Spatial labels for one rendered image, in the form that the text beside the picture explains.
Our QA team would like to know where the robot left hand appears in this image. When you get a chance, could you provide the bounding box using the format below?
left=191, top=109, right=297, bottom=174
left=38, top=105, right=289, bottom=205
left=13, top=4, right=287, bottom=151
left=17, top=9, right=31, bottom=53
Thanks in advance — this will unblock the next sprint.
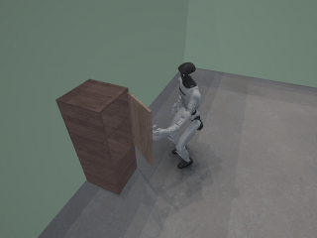
left=153, top=128, right=168, bottom=141

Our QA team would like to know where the robot right forearm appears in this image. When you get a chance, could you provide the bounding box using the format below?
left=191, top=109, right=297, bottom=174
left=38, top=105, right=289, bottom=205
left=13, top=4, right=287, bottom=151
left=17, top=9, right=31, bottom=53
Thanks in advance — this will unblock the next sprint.
left=176, top=95, right=182, bottom=105

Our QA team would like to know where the robot left forearm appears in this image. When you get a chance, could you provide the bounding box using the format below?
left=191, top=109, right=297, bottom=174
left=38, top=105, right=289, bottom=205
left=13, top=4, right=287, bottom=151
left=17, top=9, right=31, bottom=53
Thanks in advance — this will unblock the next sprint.
left=166, top=113, right=191, bottom=135

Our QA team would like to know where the robot right hand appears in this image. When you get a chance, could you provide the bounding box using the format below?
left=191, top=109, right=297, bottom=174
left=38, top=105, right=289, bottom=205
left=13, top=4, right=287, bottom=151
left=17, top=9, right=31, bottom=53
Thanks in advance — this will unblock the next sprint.
left=170, top=102, right=180, bottom=115

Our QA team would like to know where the robot right foot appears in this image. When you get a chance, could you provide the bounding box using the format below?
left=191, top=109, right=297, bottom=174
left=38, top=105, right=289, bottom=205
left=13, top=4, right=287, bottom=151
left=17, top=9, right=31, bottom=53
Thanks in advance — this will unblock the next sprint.
left=172, top=146, right=187, bottom=155

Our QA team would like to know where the robot torso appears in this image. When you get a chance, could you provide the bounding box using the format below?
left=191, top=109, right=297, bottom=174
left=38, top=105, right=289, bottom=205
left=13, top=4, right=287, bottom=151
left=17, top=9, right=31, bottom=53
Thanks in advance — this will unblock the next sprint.
left=179, top=80, right=200, bottom=122

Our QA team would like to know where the cupboard door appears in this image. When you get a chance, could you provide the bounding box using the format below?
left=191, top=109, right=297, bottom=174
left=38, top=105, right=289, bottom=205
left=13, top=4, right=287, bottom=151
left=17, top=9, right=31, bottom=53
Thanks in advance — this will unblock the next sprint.
left=127, top=91, right=154, bottom=166

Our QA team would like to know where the robot left upper arm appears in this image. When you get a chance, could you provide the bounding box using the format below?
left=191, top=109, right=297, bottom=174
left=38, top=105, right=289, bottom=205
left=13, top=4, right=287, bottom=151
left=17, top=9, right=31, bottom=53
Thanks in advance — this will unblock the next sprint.
left=180, top=88, right=201, bottom=119

